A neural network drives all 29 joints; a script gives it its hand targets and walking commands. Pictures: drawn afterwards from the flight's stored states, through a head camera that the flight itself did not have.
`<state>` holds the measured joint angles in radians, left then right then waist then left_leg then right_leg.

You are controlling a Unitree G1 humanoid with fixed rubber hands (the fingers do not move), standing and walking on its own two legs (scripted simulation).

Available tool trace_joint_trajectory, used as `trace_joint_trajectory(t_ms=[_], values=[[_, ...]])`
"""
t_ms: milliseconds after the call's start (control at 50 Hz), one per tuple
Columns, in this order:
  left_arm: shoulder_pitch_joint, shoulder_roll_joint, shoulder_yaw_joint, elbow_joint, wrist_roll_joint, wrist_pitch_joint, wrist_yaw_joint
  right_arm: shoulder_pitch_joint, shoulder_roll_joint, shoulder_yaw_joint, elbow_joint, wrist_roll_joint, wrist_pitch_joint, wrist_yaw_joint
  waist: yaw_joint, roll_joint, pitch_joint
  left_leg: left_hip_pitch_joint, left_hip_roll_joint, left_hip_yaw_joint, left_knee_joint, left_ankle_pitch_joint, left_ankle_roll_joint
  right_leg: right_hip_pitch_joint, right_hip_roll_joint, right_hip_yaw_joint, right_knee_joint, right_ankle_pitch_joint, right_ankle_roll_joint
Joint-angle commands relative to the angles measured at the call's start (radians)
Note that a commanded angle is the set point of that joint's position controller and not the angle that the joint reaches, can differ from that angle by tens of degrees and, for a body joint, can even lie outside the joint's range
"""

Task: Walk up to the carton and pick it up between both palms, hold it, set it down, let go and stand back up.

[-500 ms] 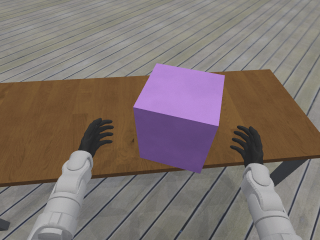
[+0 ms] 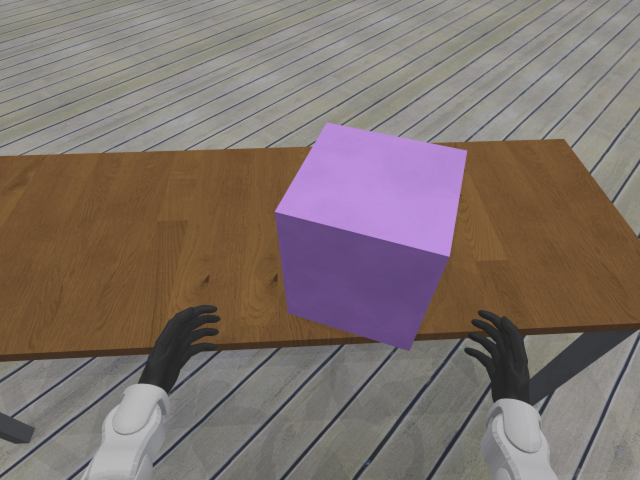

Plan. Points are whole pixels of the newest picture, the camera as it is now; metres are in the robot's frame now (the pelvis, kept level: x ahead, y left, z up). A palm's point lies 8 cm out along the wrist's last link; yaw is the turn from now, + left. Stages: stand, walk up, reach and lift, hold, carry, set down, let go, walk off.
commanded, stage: set down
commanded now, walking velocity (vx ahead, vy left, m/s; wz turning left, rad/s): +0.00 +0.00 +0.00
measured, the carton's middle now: (369, 239) +0.45 -0.06 +0.01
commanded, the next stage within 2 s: let go in 1.38 s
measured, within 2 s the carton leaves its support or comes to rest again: neither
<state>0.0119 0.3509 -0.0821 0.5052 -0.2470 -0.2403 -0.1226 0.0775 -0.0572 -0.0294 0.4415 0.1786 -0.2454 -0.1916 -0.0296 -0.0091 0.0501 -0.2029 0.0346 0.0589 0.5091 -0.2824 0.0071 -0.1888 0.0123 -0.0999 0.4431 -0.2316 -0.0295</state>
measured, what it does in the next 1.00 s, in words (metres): stands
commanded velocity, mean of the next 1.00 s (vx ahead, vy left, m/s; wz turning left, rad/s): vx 0.00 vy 0.00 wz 0.00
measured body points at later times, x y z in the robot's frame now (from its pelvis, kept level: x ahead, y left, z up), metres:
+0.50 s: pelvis +0.00 +0.00 +0.00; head +0.00 +0.01 +0.45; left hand +0.22 +0.22 -0.03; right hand +0.21 -0.21 -0.04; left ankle -0.01 +0.11 -0.74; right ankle +0.01 -0.10 -0.74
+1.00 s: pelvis +0.01 -0.01 +0.00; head +0.00 +0.00 +0.45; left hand +0.20 +0.22 -0.06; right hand +0.19 -0.22 -0.06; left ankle -0.01 +0.11 -0.74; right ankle +0.01 -0.10 -0.74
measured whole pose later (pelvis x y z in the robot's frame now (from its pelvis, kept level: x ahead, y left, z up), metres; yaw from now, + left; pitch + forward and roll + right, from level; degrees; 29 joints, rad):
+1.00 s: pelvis +0.01 -0.01 +0.00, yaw -2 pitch -5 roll +0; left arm 0.19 0.28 -0.04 0.51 -0.12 -0.03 -0.06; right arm 0.19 -0.10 -0.03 0.60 0.05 -0.20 -0.07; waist 0.02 -0.01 0.08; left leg -0.06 0.04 0.09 0.40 -0.25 -0.01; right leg -0.08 0.03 -0.07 0.38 -0.22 -0.04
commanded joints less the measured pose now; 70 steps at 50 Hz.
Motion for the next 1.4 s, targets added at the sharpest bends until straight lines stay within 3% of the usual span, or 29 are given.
trace_joint_trajectory(t_ms=[0, 140, 160, 200, 220, 260, 300, 340, 360, 420, 480, 540, 560, 600, 620, 720, 820, 900, 920, 960, 1040, 1080, 1180, 1220, 1280, 1380], values=[[-0.128, 0.139, 0.051, -0.136, 0.000, -0.081, -0.008, -0.116, -0.055, -0.017, -0.096, -0.002, -0.096, 0.004, -0.004, 0.068, -0.213, -0.017, -0.020, -0.079, -0.043, 0.262, -0.046, 0.112, -0.017, 0.135, -0.026, 0.241, -0.012], [-0.097, 0.139, 0.027, -0.117, -0.005, -0.097, -0.004, -0.127, -0.078, -0.035, -0.021, -0.014, -0.153, 0.026, 0.000, 0.090, -0.184, -0.007, -0.007, -0.079, -0.041, 0.218, -0.051, 0.075, -0.009, 0.124, -0.020, 0.133, -0.030], [-0.130, 0.136, -0.005, -0.141, -0.024, -0.101, 0.010, -0.146, -0.071, -0.064, -0.016, -0.021, -0.160, 0.027, -0.022, 0.114, -0.181, 0.037, 0.005, -0.101, -0.066, 0.185, -0.050, 0.035, -0.005, 0.111, -0.036, 0.108, -0.023], [-0.094, 0.113, 0.000, -0.061, 0.008, -0.081, 0.022, -0.133, -0.079, -0.039, 0.061, -0.026, -0.138, 0.040, 0.001, 0.130, -0.120, 0.077, 0.007, -0.103, -0.076, 0.208, -0.054, 0.026, -0.005, 0.110, -0.059, 0.087, -0.031], [-0.088, 0.114, 0.002, -0.075, 0.010, -0.069, 0.026, -0.126, -0.090, -0.050, 0.058, -0.016, -0.128, 0.045, -0.002, 0.142, -0.142, 0.103, 0.012, -0.106, -0.087, 0.223, -0.060, 0.036, 0.002, 0.104, -0.070, 0.082, -0.036], [-0.084, 0.134, 0.006, -0.127, -0.017, -0.083, 0.036, -0.142, -0.090, -0.055, -0.035, -0.026, -0.128, 0.051, 0.008, 0.098, -0.189, 0.087, 0.006, -0.090, -0.090, 0.248, -0.049, 0.079, 0.002, 0.114, -0.066, 0.118, -0.027], [-0.022, 0.125, 0.018, -0.084, -0.008, -0.089, 0.034, -0.080, -0.084, -0.044, -0.004, -0.039, -0.128, 0.055, 0.014, 0.058, -0.165, 0.091, -0.001, -0.081, -0.085, 0.308, -0.046, 0.107, -0.004, 0.126, -0.067, 0.187, -0.024], [-0.011, 0.105, 0.035, -0.023, 0.028, -0.072, 0.031, -0.070, -0.082, -0.021, 0.065, -0.032, -0.115, 0.064, 0.032, 0.095, -0.128, 0.091, -0.005, -0.077, -0.093, 0.303, -0.052, 0.100, -0.010, 0.132, -0.081, 0.163, -0.033], [0.001, 0.096, 0.030, -0.033, 0.034, -0.059, 0.031, -0.056, -0.087, -0.024, 0.085, -0.030, -0.109, 0.065, 0.021, 0.099, -0.094, 0.099, 0.001, -0.081, -0.105, 0.298, -0.055, 0.092, -0.005, 0.128, -0.090, 0.150, -0.036], [-0.027, 0.115, 0.032, -0.086, 0.007, -0.053, 0.031, -0.074, -0.086, -0.035, 0.020, -0.053, -0.108, 0.060, 0.013, 0.056, -0.107, 0.068, -0.003, -0.066, -0.116, 0.234, -0.036, 0.102, -0.011, 0.133, -0.093, 0.119, -0.025], [-0.035, 0.113, 0.037, -0.056, 0.013, -0.029, 0.031, -0.079, -0.089, -0.034, 0.057, -0.063, -0.083, 0.068, 0.016, 0.052, -0.066, 0.058, -0.003, -0.060, -0.123, 0.206, -0.030, 0.103, -0.017, 0.134, -0.095, 0.106, -0.027], [-0.044, 0.125, 0.037, -0.068, 0.011, -0.001, 0.032, -0.082, -0.095, -0.035, 0.014, -0.067, -0.068, 0.063, 0.010, 0.041, -0.098, 0.061, -0.011, -0.049, -0.127, 0.213, -0.026, 0.124, -0.021, 0.137, -0.097, 0.146, -0.015], [-0.035, 0.124, 0.051, -0.062, 0.028, 0.011, 0.031, -0.074, -0.082, -0.015, 0.029, -0.060, -0.060, 0.064, 0.031, 0.056, -0.081, 0.058, -0.013, -0.047, -0.130, 0.223, -0.028, 0.140, -0.023, 0.135, -0.093, 0.153, -0.017], [-0.024, 0.110, 0.058, -0.066, 0.044, 0.037, 0.033, -0.064, -0.091, -0.012, 0.022, -0.054, -0.042, 0.066, 0.030, 0.082, -0.086, 0.079, -0.012, -0.039, -0.142, 0.238, -0.033, 0.141, -0.022, 0.137, -0.108, 0.153, -0.021], [-0.016, 0.117, 0.062, -0.068, 0.036, 0.042, 0.030, -0.058, -0.085, -0.007, -0.004, -0.062, -0.041, 0.063, 0.025, 0.053, -0.088, 0.074, -0.017, -0.031, -0.140, 0.226, -0.026, 0.140, -0.025, 0.140, -0.111, 0.159, -0.015], [0.018, 0.098, 0.079, -0.079, 0.054, 0.082, 0.030, -0.028, -0.093, -0.009, -0.008, -0.089, -0.020, 0.068, 0.035, 0.036, -0.102, 0.107, -0.013, -0.022, -0.151, 0.221, -0.024, 0.133, -0.018, 0.126, -0.126, 0.124, -0.010], [0.040, 0.060, 0.081, -0.101, 0.107, 0.145, 0.052, -0.010, -0.112, -0.023, 0.040, -0.101, 0.009, 0.092, 0.043, 0.093, -0.031, 0.119, 0.000, -0.023, -0.176, 0.218, -0.037, 0.104, -0.006, 0.105, -0.142, 0.059, -0.029], [0.081, 0.057, 0.094, -0.111, 0.115, 0.174, 0.064, 0.018, -0.122, -0.025, 0.030, -0.122, 0.014, 0.111, 0.036, 0.035, -0.076, 0.140, -0.006, -0.007, -0.160, 0.274, -0.027, 0.115, -0.001, 0.103, -0.136, 0.123, -0.012], [0.078, 0.060, 0.100, -0.125, 0.120, 0.176, 0.068, 0.016, -0.124, -0.028, 0.017, -0.124, 0.011, 0.115, 0.047, 0.044, -0.083, 0.136, -0.008, -0.002, -0.159, 0.280, -0.026, 0.120, -0.003, 0.108, -0.133, 0.129, -0.012], [0.093, 0.050, 0.090, -0.115, 0.129, 0.190, 0.074, 0.025, -0.127, -0.028, 0.057, -0.137, 0.012, 0.123, 0.033, 0.028, -0.046, 0.142, -0.009, -0.005, -0.156, 0.301, -0.029, 0.114, -0.002, 0.101, -0.135, 0.153, -0.009], [0.075, 0.060, 0.114, -0.121, 0.143, 0.206, 0.075, 0.028, -0.123, -0.022, 0.060, -0.152, 0.024, 0.126, 0.041, 0.036, -0.037, 0.132, -0.016, 0.004, -0.166, 0.255, -0.025, 0.108, -0.017, 0.107, -0.146, 0.129, -0.003], [0.088, 0.045, 0.119, -0.117, 0.173, 0.222, 0.087, 0.038, -0.133, -0.014, 0.087, -0.147, 0.030, 0.137, 0.048, 0.061, -0.042, 0.148, -0.014, 0.004, -0.166, 0.275, -0.028, 0.107, -0.014, 0.107, -0.143, 0.140, -0.006], [0.135, 0.031, 0.125, -0.131, 0.183, 0.252, 0.086, 0.070, -0.138, 0.000, 0.099, -0.145, 0.017, 0.145, 0.041, 0.040, -0.065, 0.166, -0.024, 0.007, -0.150, 0.343, -0.033, 0.132, -0.016, 0.102, -0.141, 0.245, 0.004], [0.134, 0.026, 0.134, -0.117, 0.209, 0.274, 0.088, 0.064, -0.162, -0.013, 0.137, -0.158, 0.023, 0.153, 0.044, 0.065, -0.040, 0.164, -0.026, 0.010, -0.156, 0.347, -0.039, 0.119, -0.010, 0.095, -0.144, 0.224, 0.001], [0.133, 0.028, 0.137, -0.133, 0.200, 0.280, 0.092, 0.060, -0.163, -0.011, 0.096, -0.162, 0.009, 0.159, 0.040, 0.018, -0.091, 0.178, -0.028, 0.011, -0.140, 0.364, -0.033, 0.115, -0.014, 0.094, -0.140, 0.268, 0.013], [0.132, -0.020, 0.126, -0.117, 0.233, 0.323, 0.118, 0.040, -0.191, -0.034, 0.179, -0.193, 0.025, 0.187, 0.038, 0.040, -0.045, 0.171, -0.014, 0.008, -0.161, 0.302, -0.031, 0.075, 0.001, 0.073, -0.147, 0.159, -0.004]])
